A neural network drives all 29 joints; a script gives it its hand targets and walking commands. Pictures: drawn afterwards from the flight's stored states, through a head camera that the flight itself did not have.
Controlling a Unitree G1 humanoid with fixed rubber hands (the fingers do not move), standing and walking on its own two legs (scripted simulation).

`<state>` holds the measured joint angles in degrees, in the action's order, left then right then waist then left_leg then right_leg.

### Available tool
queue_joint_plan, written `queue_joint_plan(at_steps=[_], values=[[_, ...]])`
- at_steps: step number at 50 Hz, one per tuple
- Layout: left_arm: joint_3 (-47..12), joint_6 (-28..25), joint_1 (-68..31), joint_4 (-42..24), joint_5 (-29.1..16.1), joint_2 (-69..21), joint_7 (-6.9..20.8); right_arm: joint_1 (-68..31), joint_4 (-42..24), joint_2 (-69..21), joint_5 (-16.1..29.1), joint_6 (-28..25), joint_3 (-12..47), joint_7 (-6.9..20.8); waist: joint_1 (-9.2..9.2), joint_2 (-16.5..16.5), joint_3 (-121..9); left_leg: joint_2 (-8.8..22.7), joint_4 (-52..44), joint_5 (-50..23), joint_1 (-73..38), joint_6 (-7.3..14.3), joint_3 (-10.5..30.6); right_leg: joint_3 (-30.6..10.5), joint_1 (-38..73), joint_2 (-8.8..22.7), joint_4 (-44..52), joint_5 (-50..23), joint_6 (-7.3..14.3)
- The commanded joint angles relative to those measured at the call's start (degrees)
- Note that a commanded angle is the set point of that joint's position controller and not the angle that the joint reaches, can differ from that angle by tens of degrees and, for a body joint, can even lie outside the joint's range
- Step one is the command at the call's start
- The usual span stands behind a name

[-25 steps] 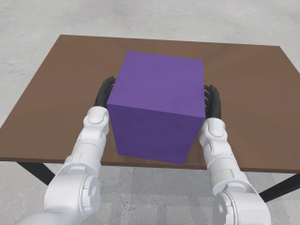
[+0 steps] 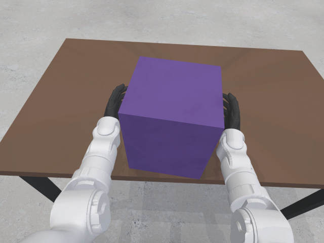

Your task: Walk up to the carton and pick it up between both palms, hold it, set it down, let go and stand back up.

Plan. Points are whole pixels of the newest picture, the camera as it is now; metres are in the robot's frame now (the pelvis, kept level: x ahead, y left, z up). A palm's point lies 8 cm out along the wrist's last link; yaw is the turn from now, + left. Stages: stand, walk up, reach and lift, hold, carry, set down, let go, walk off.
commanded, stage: reach and lift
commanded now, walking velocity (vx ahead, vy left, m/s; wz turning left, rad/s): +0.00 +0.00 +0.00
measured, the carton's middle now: (171, 121) +0.42 -0.02 +0.05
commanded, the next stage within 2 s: none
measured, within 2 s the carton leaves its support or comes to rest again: leaves its support in 0.22 s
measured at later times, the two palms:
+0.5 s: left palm (115, 115) +0.39 +0.12 +0.10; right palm (238, 127) +0.36 -0.18 +0.09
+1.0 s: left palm (111, 111) +0.38 +0.12 +0.12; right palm (238, 118) +0.37 -0.18 +0.12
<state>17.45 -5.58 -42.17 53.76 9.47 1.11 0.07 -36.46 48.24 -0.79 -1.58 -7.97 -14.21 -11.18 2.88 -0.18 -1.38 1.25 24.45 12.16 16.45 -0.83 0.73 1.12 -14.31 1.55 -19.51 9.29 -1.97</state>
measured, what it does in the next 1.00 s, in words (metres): stands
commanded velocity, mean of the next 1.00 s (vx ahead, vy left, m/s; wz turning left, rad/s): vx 0.00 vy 0.00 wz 0.00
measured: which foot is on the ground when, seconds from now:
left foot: down 0.00-1.00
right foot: down 0.00-1.00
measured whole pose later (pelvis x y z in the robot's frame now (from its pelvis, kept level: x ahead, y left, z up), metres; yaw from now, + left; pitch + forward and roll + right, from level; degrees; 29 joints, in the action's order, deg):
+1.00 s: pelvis -0.01 +0.00 +0.00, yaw +0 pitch +4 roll -1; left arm 9.5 4.7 -36.7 40.9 4.3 -1.3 -7.2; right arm -34.9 44.6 5.6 1.7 -2.2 -5.4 -11.1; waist 1.2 1.0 -6.9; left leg 1.3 23.8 11.2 16.4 -0.8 0.7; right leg 1.2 -14.3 1.5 -18.8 8.3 -2.0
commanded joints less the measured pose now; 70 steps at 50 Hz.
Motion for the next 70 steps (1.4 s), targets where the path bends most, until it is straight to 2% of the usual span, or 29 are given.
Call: queue_joint_plan(at_steps=[1,4,7,8,10,11,12,15,17,20,22,27,32,33,37,41,42,45,47,52,54,57,58,61,63,64,67,68,70], values=[[-19.32,-2.40,-32.08,-8.27,2.07,-36.04,5.89,-34.51,-10.20,-35.23,-7.48,-3.46,19.34,11.19,-0.39,2.29,-37.48,-1.38,-2.75,-25.54,-16.51,-3.05,-3.54,3.87,13.05,-5.03,2.14,-18.81,1.15],[-21.35,-4.84,-33.58,-9.91,1.72,-37.81,4.88,-34.97,-10.19,-36.85,-7.49,-6.35,21.44,10.62,-0.13,2.09,-40.80,-1.31,-1.18,-31.48,-17.52,-3.67,-3.14,3.45,14.25,-5.08,1.29,-24.45,0.95],[-21.63,-6.40,-36.38,-10.23,3.12,-38.14,4.33,-35.97,-6.63,-35.72,-9.11,-8.60,19.39,10.75,0.69,3.88,-40.86,-0.77,-0.75,-33.12,-19.32,-4.44,-2.66,4.19,11.61,-5.36,2.55,-21.63,1.54],[-22.14,-7.83,-35.99,-12.94,3.16,-38.39,3.87,-35.30,-7.29,-36.94,-8.92,-9.88,21.35,10.89,-1.17,3.10,-44.17,-0.89,-0.22,-35.45,-19.31,-4.66,-3.43,4.26,13.99,-5.47,1.53,-24.63,1.19],[-21.36,-9.47,-36.43,-11.01,3.21,-37.85,3.95,-36.42,-7.02,-37.20,-10.01,-11.78,22.56,10.59,-0.91,0.42,-42.17,-0.78,-0.83,-34.06,-17.70,-3.88,-3.89,4.20,15.03,-5.12,0.68,-28.24,0.36],[-22.57,-10.84,-37.18,-11.53,3.53,-37.46,3.93,-37.60,-8.13,-37.39,-10.21,-13.33,23.07,10.27,-0.39,-0.18,-43.71,-0.78,-1.13,-33.15,-17.50,-4.13,-3.42,4.16,15.55,-5.25,0.56,-28.14,0.37],[-20.91,-11.55,-36.35,-9.97,4.11,-37.14,3.77,-39.48,-8.64,-36.39,-11.06,-14.81,22.65,10.47,-1.93,-0.44,-43.40,-0.49,-1.10,-33.95,-16.96,-4.20,-4.04,4.08,15.27,-5.37,0.74,-28.05,0.55],[-21.39,-14.33,-39.13,-10.97,5.62,-37.85,2.94,-37.56,-0.30,-33.48,-13.80,-18.44,18.77,10.45,-0.43,1.89,-40.74,0.20,-1.78,-32.76,-18.49,-5.17,-4.50,5.27,12.11,-5.51,1.46,-24.11,1.13],[-21.01,-15.14,-38.09,-10.23,5.40,-37.26,2.35,-39.85,-1.84,-31.96,-14.50,-21.12,18.98,10.41,-1.08,0.46,-41.59,0.69,-1.57,-33.89,-19.75,-5.17,-3.93,5.57,11.57,-5.85,1.88,-23.84,1.17],[-18.05,-15.28,-37.78,-4.22,7.16,-35.41,1.74,-42.02,2.67,-28.91,-15.20,-22.27,15.89,10.52,-2.84,0.63,-35.48,0.66,-4.28,-24.02,-15.98,-4.47,-4.06,5.11,9.16,-5.21,4.07,-16.23,1.93],[-18.70,-15.74,-39.82,-6.17,6.58,-35.13,1.58,-42.71,2.71,-29.15,-16.04,-23.14,16.32,10.55,-3.86,-0.05,-34.64,0.31,-4.51,-22.22,-16.46,-4.13,-4.67,5.12,10.42,-4.90,3.26,-15.39,1.99],[-19.49,-13.23,-40.32,-5.12,5.38,-34.84,1.08,-42.52,2.98,-29.20,-15.26,-20.65,15.91,10.17,-2.69,-1.12,-33.65,0.15,-6.07,-16.23,-15.09,-2.97,-4.01,4.39,9.01,-4.64,4.04,-12.25,1.76],[-22.42,-10.81,-42.47,-10.06,3.55,-36.51,0.78,-43.47,1.26,-31.12,-11.76,-17.52,19.89,10.42,-2.19,-0.24,-36.92,-0.35,-5.72,-17.70,-15.49,-2.84,-3.87,4.11,11.01,-5.05,3.15,-13.82,1.36],[-23.96,-10.19,-41.12,-12.07,2.32,-37.29,0.56,-42.54,-0.86,-31.74,-11.54,-17.07,21.65,10.35,-3.08,-1.75,-38.95,-0.21,-4.82,-21.98,-16.31,-2.97,-3.81,3.93,11.96,-5.13,2.54,-18.40,1.21],[-28.56,-7.79,-38.96,-14.86,0.51,-39.87,-0.10,-41.02,-3.65,-33.25,-6.42,-13.67,27.27,9.79,-1.77,0.77,-45.09,-0.65,-2.37,-28.79,-18.32,-3.73,-2.92,3.53,12.82,-5.93,1.45,-22.82,1.13],[-34.28,-4.04,-38.53,-26.01,-2.92,-42.23,-0.78,-42.30,-14.31,-35.92,1.08,-10.01,35.20,8.87,-2.32,1.13,-50.74,-1.19,0.84,-38.84,-20.87,-4.71,-1.73,2.90,16.61,-7.13,0.27,-29.82,0.76],[-34.91,-2.63,-38.44,-26.25,-3.84,-43.20,-1.09,-41.52,-14.40,-35.96,2.85,-8.22,35.83,8.67,-1.32,2.57,-49.62,-1.24,0.95,-38.87,-21.38,-4.97,-0.53,2.62,16.12,-6.89,0.47,-29.45,0.72],[-40.44,1.69,-41.28,-38.64,-6.58,-44.87,-1.26,-44.51,-26.29,-39.64,8.52,-4.38,41.84,7.56,-0.94,2.15,-53.47,-1.92,3.00,-42.62,-21.90,-4.95,0.73,1.89,19.14,-6.91,-1.38,-35.21,0.15],[-38.18,7.47,-37.47,-38.00,-4.84,-42.68,-0.66,-45.66,-30.54,-38.63,9.91,-0.15,43.27,7.17,-2.63,-0.57,-46.28,-1.96,1.47,-37.46,-20.36,-3.06,0.60,1.66,19.67,-6.84,-0.28,-32.64,-0.48],[-35.92,17.91,-37.29,-45.40,-4.43,-39.72,1.18,-46.16,-32.08,-36.98,13.49,8.01,42.01,6.64,-2.33,-3.10,-37.89,-2.71,-0.78,-30.24,-19.97,-1.53,0.40,1.11,20.89,-6.14,0.31,-29.83,-1.39],[-31.56,21.75,-35.38,-39.48,-3.26,-36.60,3.44,-50.92,-33.21,-35.85,12.08,9.41,39.19,6.54,-2.96,-6.21,-32.64,-3.56,-2.33,-23.05,-16.16,-0.26,-0.56,0.17,23.42,-5.12,1.29,-28.05,-1.57],[-30.45,23.93,-42.35,-39.98,-4.71,-37.98,4.53,-56.24,-32.43,-37.00,12.86,11.16,36.17,6.71,-1.76,-4.81,-32.91,-3.88,-3.59,-18.43,-14.98,0.03,-1.11,0.22,22.89,-4.72,1.79,-20.57,-0.93],[-32.67,23.79,-46.95,-45.06,-6.83,-39.92,4.17,-59.53,-35.71,-38.82,13.76,10.68,36.39,6.85,-1.97,-3.90,-38.83,-3.81,-2.98,-21.66,-16.88,-0.14,-1.17,0.35,23.04,-5.08,0.78,-22.25,-0.93],[-30.58,25.10,-50.72,-42.73,-6.20,-40.17,3.61,-61.61,-28.81,-36.68,14.60,12.54,31.41,8.02,-1.91,1.09,-34.61,-3.56,-3.38,-16.89,-17.19,-1.48,-0.82,1.36,17.86,-5.14,2.53,-12.46,0.20],[-30.06,26.22,-53.26,-39.62,-5.98,-40.46,3.64,-62.50,-24.44,-36.29,14.02,13.77,28.30,8.66,-0.19,1.76,-30.34,-3.16,-4.93,-10.60,-16.58,-1.31,-0.97,1.46,14.68,-4.92,3.42,-5.99,0.80],[-30.21,25.77,-56.88,-43.44,-7.23,-40.54,3.43,-64.26,-24.24,-37.04,13.49,13.90,27.77,9.08,-0.53,1.74,-33.24,-2.94,-4.76,-10.57,-17.15,-1.43,-0.95,1.46,14.86,-4.81,3.04,-5.30,0.90],[-27.48,26.73,-59.39,-34.22,-5.80,-40.76,3.72,-62.89,-12.12,-33.73,10.10,15.25,18.11,10.77,3.12,5.15,-25.07,-1.13,-9.15,4.60,-11.02,-1.99,-0.24,2.09,11.52,-4.66,3.76,5.31,1.83],[-27.08,27.24,-59.02,-34.13,-5.46,-40.94,3.55,-62.61,-11.07,-33.41,10.41,15.75,18.46,11.25,1.88,4.38,-25.98,-0.93,-9.78,4.89,-10.57,-1.57,-0.17,2.22,13.65,-5.10,3.36,4.85,1.58],[-23.00,28.64,-58.05,-29.22,-3.73,-39.35,3.99,-62.25,-5.59,-30.96,8.58,16.11,13.58,12.29,2.83,3.36,-22.24,-0.59,-11.87,10.03,-7.50,-0.93,-0.71,2.64,13.37,-4.82,3.77,7.65,1.13]])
